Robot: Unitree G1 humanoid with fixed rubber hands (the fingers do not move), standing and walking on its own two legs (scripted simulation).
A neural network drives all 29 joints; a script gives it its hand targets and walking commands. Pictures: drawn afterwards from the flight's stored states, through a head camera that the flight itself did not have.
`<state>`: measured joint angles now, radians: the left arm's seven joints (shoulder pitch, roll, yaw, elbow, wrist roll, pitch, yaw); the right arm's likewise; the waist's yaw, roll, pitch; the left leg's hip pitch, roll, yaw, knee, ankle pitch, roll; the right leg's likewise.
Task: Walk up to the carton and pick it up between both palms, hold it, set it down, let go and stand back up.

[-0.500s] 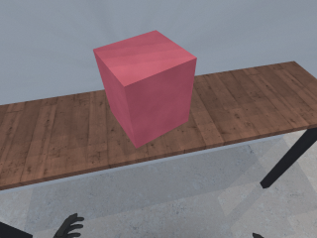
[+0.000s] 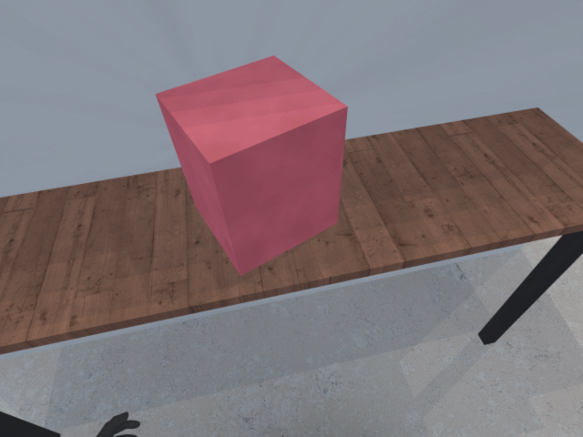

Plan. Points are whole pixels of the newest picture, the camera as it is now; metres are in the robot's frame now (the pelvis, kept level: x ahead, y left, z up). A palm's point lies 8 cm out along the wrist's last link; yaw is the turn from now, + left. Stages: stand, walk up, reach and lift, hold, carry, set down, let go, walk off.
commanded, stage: walk up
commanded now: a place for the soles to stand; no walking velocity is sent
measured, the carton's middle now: (257, 166) +0.53 +0.08 +0.08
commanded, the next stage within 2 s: none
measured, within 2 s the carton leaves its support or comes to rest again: neither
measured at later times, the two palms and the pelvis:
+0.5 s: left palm out of the picture +0.14 +0.33 -0.11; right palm out of the picture +0.08 -0.26 -0.09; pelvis +0.04 +0.03 +0.00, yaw +1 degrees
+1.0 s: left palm out of the picture +0.15 +0.27 -0.09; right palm out of the picture +0.09 -0.31 -0.12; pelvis +0.03 -0.02 +0.00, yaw +1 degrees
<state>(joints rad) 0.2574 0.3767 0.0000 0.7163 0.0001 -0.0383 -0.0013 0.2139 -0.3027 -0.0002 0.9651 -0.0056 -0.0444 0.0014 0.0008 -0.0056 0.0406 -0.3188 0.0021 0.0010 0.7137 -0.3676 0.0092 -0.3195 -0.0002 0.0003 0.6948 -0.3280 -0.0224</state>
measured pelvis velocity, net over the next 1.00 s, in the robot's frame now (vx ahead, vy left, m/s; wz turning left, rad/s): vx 0.03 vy -0.02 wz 0.01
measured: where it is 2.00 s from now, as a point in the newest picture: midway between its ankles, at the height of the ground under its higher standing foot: outside the picture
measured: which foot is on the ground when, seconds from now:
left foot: up 0.00-0.22, down 0.24-0.72, up 0.74-1.00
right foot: down 0.00-0.26, up 0.28-0.68, down 0.70-1.00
